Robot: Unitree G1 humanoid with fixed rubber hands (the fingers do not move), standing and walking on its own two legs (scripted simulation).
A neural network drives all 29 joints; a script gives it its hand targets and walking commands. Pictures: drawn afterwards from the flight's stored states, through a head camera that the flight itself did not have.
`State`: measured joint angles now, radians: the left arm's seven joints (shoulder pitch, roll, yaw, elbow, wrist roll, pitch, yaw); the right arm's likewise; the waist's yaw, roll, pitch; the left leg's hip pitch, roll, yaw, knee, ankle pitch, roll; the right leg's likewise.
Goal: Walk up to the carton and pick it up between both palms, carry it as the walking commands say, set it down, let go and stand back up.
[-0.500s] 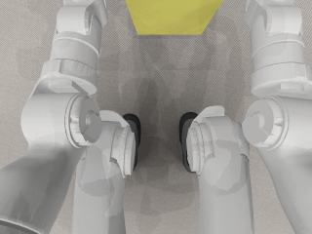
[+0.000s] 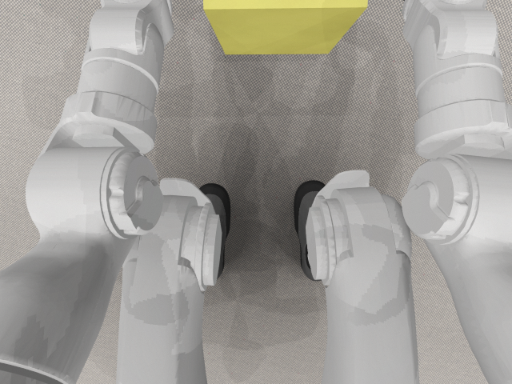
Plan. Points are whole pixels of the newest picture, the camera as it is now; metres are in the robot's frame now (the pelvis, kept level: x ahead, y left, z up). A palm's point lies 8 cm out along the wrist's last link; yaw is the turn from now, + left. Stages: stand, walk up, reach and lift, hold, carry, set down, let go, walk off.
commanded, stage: set down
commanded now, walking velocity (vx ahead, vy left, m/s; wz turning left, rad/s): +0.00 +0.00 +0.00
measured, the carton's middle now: out of the picture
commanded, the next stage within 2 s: none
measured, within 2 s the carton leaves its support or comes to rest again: rests again in 0.10 s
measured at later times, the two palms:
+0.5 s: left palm out of the picture +0.56 +0.10 -0.18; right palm out of the picture +0.55 -0.18 -0.18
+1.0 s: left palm out of the picture +0.58 +0.12 -0.15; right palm out of the picture +0.56 -0.21 -0.15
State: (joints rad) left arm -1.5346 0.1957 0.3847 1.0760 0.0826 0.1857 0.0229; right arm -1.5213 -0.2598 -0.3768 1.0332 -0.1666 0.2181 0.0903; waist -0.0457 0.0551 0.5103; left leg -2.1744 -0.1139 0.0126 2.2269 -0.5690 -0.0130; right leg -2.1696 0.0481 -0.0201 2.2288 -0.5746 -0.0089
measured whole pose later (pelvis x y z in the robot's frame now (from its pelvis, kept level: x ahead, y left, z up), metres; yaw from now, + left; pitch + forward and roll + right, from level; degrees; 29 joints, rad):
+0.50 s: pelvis +0.01 +0.00 +0.00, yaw +0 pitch +30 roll +1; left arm -1.54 0.21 0.29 1.15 0.00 0.09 0.10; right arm -1.54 -0.29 -0.27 1.17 -0.05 0.10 -0.03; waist -0.04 0.04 0.52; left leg -2.17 -0.11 0.01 2.24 -0.60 -0.03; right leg -2.17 0.05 -0.02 2.24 -0.60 -0.01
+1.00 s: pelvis +0.02 +0.00 +0.00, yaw +0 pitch +36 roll +1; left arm -1.42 0.26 0.14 1.03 -0.13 0.08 0.16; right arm -1.44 -0.37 -0.15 1.10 0.16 0.07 -0.07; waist -0.03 0.02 0.35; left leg -2.23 -0.09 0.01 2.22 -0.63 -0.02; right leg -2.24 0.06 -0.02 2.23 -0.62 -0.01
